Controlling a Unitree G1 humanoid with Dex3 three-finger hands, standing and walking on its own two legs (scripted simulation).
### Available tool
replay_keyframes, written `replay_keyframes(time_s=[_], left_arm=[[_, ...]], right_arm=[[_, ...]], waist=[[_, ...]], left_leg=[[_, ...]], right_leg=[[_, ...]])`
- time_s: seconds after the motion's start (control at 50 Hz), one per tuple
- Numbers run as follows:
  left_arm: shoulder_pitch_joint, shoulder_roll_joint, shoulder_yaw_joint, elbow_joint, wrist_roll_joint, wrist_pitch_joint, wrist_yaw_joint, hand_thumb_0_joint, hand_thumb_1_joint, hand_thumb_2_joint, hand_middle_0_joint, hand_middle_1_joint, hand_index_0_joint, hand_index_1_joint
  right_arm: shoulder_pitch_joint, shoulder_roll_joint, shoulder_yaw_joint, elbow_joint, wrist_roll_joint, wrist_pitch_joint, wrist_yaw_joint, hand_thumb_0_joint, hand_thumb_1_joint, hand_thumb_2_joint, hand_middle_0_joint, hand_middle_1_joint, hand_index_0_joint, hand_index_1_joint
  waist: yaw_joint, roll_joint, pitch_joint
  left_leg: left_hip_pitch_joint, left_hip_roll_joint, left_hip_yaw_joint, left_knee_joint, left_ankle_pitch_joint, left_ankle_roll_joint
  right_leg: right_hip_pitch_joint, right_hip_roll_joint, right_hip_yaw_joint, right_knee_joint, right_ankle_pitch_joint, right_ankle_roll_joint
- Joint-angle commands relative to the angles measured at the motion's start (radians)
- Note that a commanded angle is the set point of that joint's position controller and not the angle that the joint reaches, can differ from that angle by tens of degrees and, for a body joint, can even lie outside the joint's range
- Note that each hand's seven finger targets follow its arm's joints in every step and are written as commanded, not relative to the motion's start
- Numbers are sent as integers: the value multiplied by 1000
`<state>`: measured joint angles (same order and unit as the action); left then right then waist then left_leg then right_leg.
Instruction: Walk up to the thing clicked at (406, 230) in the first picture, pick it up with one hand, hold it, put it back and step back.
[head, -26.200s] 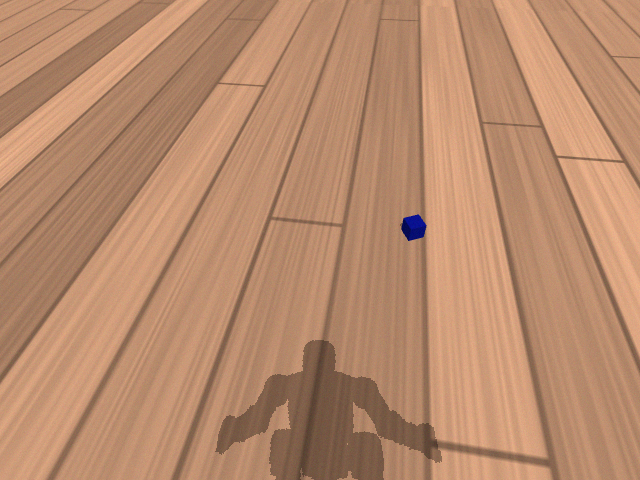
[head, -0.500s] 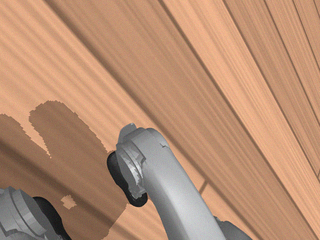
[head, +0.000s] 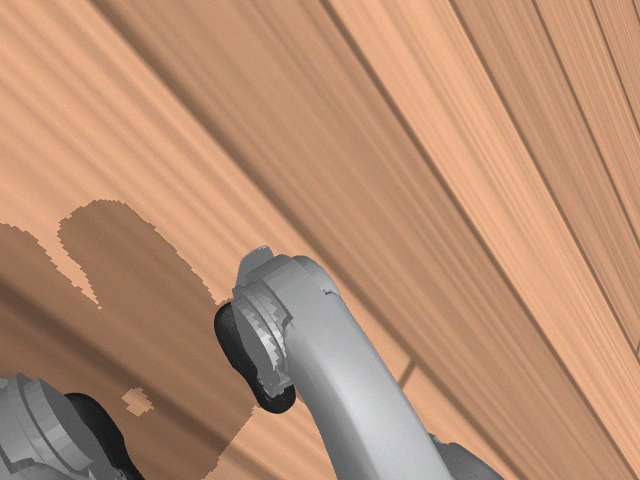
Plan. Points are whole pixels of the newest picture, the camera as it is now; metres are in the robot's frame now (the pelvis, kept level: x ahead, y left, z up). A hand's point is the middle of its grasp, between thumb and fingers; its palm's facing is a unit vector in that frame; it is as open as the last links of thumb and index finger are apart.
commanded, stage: close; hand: left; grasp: from above
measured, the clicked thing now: out of the picture +0.49 +0.35 -0.30
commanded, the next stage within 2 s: none
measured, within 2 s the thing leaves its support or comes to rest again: neither
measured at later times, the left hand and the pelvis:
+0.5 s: hand out of the picture +0.48 +0.34 -0.28, palm faces -0.27 -0.35 -0.90, open 10.9 cm; pelvis +0.00 +0.00 +0.00, yaw +0 degrees
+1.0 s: hand out of the picture +0.48 +0.33 -0.28, palm faces -0.26 -0.35 -0.90, open 11.6 cm; pelvis +0.00 +0.00 +0.00, yaw +0 degrees
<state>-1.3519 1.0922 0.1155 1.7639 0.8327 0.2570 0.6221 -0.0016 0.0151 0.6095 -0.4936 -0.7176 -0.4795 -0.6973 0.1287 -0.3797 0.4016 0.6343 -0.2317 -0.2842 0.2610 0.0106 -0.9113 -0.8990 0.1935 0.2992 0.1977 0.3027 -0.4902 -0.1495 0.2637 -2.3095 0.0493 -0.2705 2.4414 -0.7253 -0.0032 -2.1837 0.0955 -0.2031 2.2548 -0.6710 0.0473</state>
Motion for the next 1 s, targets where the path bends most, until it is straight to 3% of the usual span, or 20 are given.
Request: replay_keyframes(time_s=[0.0,0.34,0.46,0.54,0.74,0.78,0.98], left_arm=[[-217,142,-12,-95,13,0,32,0,31,637,-484,-732,-501,-710],[-211,144,-10,-77,27,-4,38,0,-2,689,-447,-782,-465,-759],[-217,134,-12,-82,21,-1,48,0,-56,634,-407,-757,-429,-730],[-222,154,-5,-83,23,-10,46,0,-42,650,-411,-779,-435,-750],[-231,128,-20,-106,29,-12,40,0,-113,679,-368,-781,-383,-761],[-224,108,-31,-101,21,-11,38,0,-107,676,-373,-778,-389,-758],[-224,141,-9,-110,17,-2,54,0,-107,682,-375,-778,-390,-758]], right_arm=[[259,-324,-67,50,10,3,3,0,-884,-896,200,300,199,300],[258,-328,-81,53,9,4,6,0,-882,-895,200,300,199,300],[268,-333,-74,48,9,7,8,0,-883,-895,200,300,199,300],[260,-331,-82,44,3,6,7,0,-883,-895,200,300,199,300],[251,-321,-70,43,12,7,8,0,-880,-895,200,300,199,300],[251,-329,-76,40,7,4,6,0,-880,-894,200,300,200,300],[253,-327,-77,36,8,0,12,0,-881,-895,200,300,199,300]], waist=[[-87,571,-671],[-90,581,-659],[-94,581,-667],[-89,586,-655],[-89,613,-639],[-103,591,-640],[-86,598,-670]], left_leg=[[485,50,58,-232,295,9],[487,50,52,-240,279,6],[506,58,46,-232,316,6],[471,49,61,-241,259,9],[508,56,43,-240,291,4],[510,54,41,-244,281,5],[506,53,51,-236,286,7]], right_leg=[[457,23,-69,-202,335,-53],[444,29,-81,-193,324,-57],[442,25,-76,-192,352,-55],[462,31,-75,-199,313,-56],[400,22,-79,-190,322,-60],[409,25,-78,-192,322,-58],[430,29,-70,-201,331,-56]])
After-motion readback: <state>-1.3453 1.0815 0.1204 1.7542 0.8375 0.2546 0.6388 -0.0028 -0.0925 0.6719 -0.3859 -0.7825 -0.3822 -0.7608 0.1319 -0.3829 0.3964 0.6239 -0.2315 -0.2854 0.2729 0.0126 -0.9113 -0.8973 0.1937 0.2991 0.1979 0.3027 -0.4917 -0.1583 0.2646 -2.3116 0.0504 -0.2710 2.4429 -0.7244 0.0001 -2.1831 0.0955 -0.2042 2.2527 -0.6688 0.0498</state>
